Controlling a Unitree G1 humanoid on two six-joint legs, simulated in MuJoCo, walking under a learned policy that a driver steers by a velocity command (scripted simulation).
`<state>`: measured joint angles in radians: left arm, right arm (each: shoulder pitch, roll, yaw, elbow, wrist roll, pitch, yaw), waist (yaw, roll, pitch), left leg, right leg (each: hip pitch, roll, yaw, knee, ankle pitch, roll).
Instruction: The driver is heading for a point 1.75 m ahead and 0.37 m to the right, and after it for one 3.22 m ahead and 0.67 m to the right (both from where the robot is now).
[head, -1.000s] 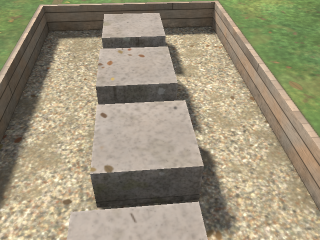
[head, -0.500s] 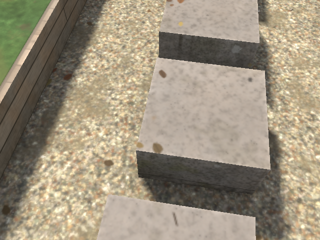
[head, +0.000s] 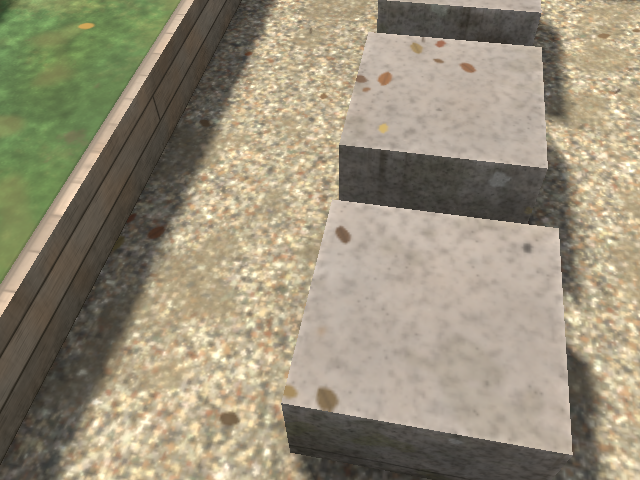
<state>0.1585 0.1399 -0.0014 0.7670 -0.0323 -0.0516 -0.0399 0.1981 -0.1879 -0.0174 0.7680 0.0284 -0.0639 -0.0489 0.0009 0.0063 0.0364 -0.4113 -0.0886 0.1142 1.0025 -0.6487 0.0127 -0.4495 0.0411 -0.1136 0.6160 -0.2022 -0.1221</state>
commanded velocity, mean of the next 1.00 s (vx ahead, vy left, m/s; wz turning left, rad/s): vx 0.07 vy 0.00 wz -0.42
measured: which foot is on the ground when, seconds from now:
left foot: up 0.00-0.34, down 0.36-0.74, up 0.76-1.00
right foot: down 0.00-0.36, up 0.38-0.72, down 0.74-1.00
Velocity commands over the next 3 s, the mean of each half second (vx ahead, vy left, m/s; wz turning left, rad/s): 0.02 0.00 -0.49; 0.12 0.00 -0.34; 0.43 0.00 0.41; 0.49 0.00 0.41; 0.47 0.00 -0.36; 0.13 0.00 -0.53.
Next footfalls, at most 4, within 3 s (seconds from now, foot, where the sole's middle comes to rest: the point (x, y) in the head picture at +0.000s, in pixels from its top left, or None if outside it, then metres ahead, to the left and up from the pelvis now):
0.36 left None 0.07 0.07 -0.76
0.74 right None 0.05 -0.09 -0.76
1.26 left None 0.20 -0.04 -0.76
1.78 right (426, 334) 0.79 -0.19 -0.76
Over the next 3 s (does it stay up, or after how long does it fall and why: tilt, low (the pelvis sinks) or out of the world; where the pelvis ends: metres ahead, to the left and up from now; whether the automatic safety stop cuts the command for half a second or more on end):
stays up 0.99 -0.19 0.02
